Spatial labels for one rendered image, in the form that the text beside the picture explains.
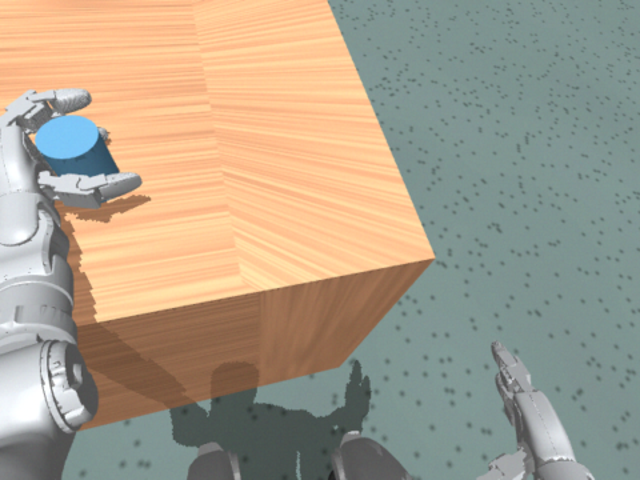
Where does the left robot arm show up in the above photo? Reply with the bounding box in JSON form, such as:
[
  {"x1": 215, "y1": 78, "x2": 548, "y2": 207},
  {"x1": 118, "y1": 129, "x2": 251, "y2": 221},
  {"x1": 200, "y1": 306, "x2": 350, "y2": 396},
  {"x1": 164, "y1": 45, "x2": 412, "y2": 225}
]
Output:
[{"x1": 0, "y1": 192, "x2": 99, "y2": 480}]

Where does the right robot hand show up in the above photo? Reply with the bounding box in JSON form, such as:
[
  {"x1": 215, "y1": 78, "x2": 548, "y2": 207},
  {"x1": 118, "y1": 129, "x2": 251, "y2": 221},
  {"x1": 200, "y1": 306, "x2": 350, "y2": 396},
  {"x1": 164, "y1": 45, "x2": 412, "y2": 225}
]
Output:
[{"x1": 476, "y1": 340, "x2": 576, "y2": 480}]

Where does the left robot hand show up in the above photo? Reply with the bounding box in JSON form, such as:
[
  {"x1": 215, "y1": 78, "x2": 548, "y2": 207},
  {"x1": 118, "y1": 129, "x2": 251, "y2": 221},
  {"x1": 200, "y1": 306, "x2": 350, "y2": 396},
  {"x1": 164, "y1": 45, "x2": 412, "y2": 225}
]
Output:
[{"x1": 0, "y1": 88, "x2": 142, "y2": 209}]

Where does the right robot arm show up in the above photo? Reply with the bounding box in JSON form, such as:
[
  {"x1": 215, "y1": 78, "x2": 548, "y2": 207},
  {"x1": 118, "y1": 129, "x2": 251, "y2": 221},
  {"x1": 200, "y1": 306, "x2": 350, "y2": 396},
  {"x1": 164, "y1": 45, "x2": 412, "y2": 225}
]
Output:
[{"x1": 534, "y1": 460, "x2": 595, "y2": 480}]

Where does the can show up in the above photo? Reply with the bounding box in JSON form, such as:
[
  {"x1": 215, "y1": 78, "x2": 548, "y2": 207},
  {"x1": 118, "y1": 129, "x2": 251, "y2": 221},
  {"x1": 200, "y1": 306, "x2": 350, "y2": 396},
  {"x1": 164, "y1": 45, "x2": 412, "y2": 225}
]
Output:
[{"x1": 35, "y1": 115, "x2": 120, "y2": 203}]

